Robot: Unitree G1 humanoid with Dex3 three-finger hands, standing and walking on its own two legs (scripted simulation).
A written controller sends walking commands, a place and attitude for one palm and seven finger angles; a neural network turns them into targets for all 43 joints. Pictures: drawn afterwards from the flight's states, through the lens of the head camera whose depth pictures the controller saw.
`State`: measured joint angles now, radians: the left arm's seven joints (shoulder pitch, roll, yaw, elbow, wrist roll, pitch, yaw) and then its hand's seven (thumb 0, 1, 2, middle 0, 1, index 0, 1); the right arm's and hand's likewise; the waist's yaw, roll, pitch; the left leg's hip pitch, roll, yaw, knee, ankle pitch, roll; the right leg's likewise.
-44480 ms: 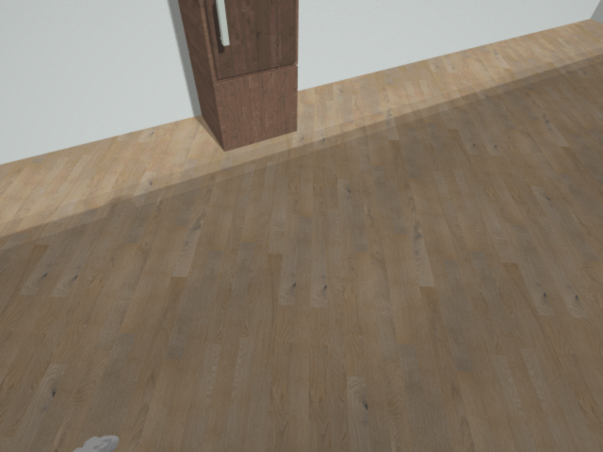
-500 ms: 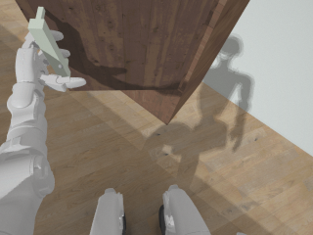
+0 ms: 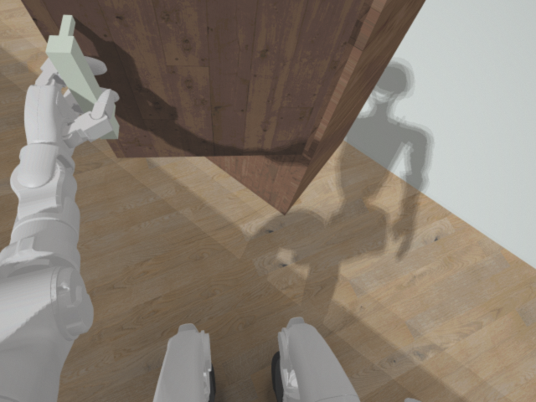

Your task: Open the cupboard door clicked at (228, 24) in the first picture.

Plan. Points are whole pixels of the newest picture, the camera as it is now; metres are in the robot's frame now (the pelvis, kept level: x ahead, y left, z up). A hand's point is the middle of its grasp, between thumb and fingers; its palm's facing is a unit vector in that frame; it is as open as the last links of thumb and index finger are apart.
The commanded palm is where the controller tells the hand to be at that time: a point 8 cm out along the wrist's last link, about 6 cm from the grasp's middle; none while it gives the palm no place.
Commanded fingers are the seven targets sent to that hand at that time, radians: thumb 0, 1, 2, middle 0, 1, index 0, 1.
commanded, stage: pull the door open along its arc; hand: left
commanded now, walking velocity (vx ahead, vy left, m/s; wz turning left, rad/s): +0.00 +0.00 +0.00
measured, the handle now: (91, 83) +0.56 +0.22 +0.04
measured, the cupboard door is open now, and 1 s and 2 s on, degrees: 42 75 85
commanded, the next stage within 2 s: open thumb and fingers to let go in 1.12 s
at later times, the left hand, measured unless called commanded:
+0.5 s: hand (110, 162) +0.43 +0.18 +0.04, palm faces +0.01 -1.00 +0.00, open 6.4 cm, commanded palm +0.39 +0.22 +0.04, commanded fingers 0.00 0.90 0.90 -0.40 -1.35 -0.40 -1.35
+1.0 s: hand (177, 242) +0.32 +0.09 +0.05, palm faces +0.44 -0.90 +0.00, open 6.4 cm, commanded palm +0.26 +0.11 +0.04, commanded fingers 0.00 0.90 0.90 -0.40 -1.35 -0.40 -1.35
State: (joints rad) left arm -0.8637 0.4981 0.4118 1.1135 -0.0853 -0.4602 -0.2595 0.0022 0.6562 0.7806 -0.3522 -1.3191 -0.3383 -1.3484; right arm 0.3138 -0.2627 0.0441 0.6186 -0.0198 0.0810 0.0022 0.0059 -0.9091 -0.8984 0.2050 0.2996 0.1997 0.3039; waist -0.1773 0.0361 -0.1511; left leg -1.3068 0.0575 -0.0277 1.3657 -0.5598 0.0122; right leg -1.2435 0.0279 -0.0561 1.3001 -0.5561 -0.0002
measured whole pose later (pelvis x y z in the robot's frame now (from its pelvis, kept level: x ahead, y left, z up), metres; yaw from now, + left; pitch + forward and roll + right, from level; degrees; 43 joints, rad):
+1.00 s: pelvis +0.01 -0.02 +0.03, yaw +4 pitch +21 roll -1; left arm -0.03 -0.08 -0.12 0.40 0.11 -0.51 0.56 0.00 0.65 0.75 -0.29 -1.32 -0.30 -1.33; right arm 0.17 -0.17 0.00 0.58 -0.09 0.01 0.04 0.01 -0.91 -0.90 0.20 0.30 0.20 0.30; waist -0.01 0.01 -0.19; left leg -1.06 0.02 -0.04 1.24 -0.54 -0.02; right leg -1.01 -0.01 -0.07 1.23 -0.58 -0.03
